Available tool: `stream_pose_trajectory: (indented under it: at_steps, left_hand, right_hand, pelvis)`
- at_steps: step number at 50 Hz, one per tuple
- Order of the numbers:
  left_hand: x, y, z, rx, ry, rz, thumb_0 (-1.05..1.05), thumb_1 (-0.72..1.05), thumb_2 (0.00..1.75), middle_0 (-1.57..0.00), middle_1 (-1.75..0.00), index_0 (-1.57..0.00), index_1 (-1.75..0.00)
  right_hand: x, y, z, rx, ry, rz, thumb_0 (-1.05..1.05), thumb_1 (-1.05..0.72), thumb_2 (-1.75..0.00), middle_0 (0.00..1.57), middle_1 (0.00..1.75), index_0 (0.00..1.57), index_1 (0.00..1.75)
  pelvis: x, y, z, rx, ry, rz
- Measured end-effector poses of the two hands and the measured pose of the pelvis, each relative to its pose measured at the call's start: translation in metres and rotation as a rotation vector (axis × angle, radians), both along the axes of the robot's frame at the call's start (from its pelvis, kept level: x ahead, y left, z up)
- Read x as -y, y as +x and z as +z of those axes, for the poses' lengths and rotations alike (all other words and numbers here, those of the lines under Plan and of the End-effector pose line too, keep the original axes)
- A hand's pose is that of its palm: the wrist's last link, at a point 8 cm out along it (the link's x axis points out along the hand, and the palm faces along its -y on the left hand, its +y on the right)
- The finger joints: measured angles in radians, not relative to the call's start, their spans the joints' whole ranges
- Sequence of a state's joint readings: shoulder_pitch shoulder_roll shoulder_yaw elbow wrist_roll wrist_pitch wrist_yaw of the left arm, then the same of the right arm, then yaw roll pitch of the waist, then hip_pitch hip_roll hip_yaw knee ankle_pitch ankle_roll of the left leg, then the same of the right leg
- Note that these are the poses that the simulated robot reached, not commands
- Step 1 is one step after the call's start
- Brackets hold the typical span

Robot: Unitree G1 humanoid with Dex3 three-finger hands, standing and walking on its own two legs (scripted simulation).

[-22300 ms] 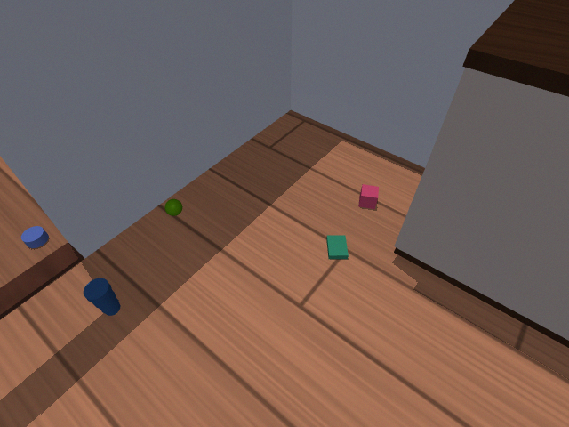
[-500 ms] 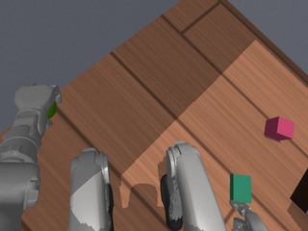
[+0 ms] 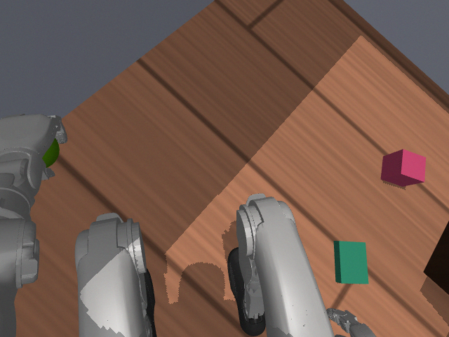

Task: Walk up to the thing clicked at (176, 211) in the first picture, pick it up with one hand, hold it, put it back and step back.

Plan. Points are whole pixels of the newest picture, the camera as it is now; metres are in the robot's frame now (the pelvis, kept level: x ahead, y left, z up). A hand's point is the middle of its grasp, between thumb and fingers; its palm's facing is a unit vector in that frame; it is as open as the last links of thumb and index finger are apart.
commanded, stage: crouch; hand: left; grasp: from above
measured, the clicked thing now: (34, 149) +0.46 +0.30 -0.17
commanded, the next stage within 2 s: lower in 0.08 s
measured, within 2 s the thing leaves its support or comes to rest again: rests again in 1.82 s
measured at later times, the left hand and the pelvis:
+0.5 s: hand (49, 162) +0.45 +0.29 -0.21, palm faces -0.48 -0.08 -0.88, open 8.7 cm; pelvis +0.00 +0.00 -0.02, yaw -2 degrees
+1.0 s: hand (62, 163) +0.46 +0.29 -0.26, palm faces -0.47 -0.10 -0.88, open 8.7 cm; pelvis +0.01 +0.00 -0.04, yaw -4 degrees
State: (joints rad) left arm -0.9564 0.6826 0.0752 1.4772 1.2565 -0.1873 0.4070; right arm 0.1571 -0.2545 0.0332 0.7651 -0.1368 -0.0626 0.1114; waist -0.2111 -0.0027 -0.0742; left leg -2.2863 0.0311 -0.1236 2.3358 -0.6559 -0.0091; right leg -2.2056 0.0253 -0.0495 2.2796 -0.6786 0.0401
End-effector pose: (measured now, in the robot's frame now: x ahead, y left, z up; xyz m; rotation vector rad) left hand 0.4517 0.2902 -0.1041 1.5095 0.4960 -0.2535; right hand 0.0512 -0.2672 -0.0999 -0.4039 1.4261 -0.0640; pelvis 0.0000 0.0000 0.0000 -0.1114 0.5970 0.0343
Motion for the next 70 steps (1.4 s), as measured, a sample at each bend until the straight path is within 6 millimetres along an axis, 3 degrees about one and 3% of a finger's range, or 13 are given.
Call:
stream_pose_trajectory:
  at_steps: [20, 52, 70]
  left_hand:
    - [-0.005, 0.000, -0.037, -0.036, -0.016, 0.006, -0.01, 0.02, 0.63, -0.51, -0.79, -0.77, -0.81]
    - [0.002, 0.011, -0.102, -0.012, -0.042, 0.013, -0.01, 0.02, 0.64, -0.51, -0.79, -0.77, -0.81]
    - [-0.002, 0.009, -0.117, -0.018, -0.031, 0.029, -0.01, 0.01, 0.65, -0.52, -0.78, -0.78, -0.81]
  right_hand:
    - [0.004, 0.011, -0.009, -0.012, -0.014, 0.058, 0.00, -0.92, -0.90, 0.21, 0.30, 0.20, 0.30]
    - [-0.003, -0.001, -0.024, -0.085, 0.004, 0.152, 0.00, -0.91, -0.90, 0.21, 0.30, 0.20, 0.30]
    - [-0.007, 0.011, -0.021, -0.061, 0.027, 0.219, 0.00, -0.91, -0.90, 0.21, 0.30, 0.20, 0.30]
  pelvis:
    - [0.000, 0.004, -0.016, 0.010, -0.016, -0.011]
    - [-0.001, 0.012, -0.046, 0.048, -0.050, -0.043]
    - [-0.004, 0.012, -0.049, 0.067, -0.071, -0.052]
